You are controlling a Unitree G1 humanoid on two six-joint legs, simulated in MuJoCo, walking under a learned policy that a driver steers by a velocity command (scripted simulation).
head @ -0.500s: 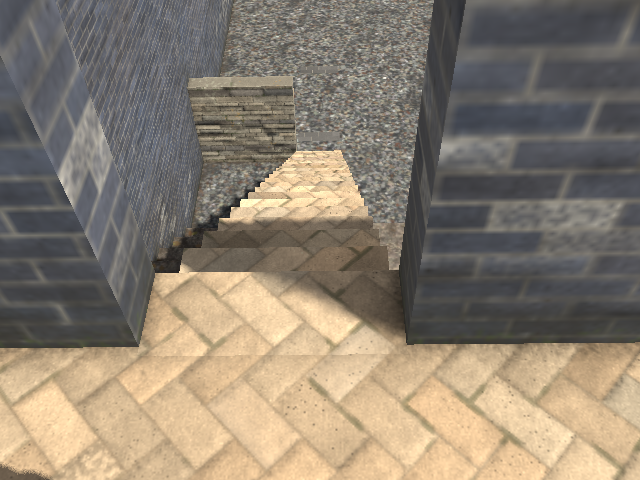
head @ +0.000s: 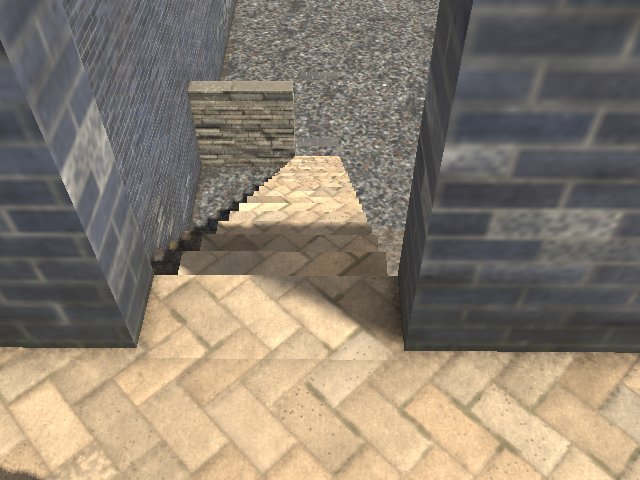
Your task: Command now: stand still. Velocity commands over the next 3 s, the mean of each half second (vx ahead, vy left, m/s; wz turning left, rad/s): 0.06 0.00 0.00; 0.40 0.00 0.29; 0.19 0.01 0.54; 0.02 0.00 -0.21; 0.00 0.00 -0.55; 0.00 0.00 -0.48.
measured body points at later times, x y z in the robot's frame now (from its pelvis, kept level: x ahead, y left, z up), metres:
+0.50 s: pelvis +0.03 +0.00 +0.00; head +0.03 -0.01 +0.45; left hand +0.11 +0.26 -0.14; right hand -0.02 -0.25 -0.16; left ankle -0.07 +0.11 -0.73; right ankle +0.06 -0.11 -0.71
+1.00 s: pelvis +0.22 -0.01 +0.00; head +0.24 -0.01 +0.45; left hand +0.14 +0.23 -0.15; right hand +0.46 -0.22 -0.10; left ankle +0.37 +0.16 -0.69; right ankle +0.10 -0.13 -0.73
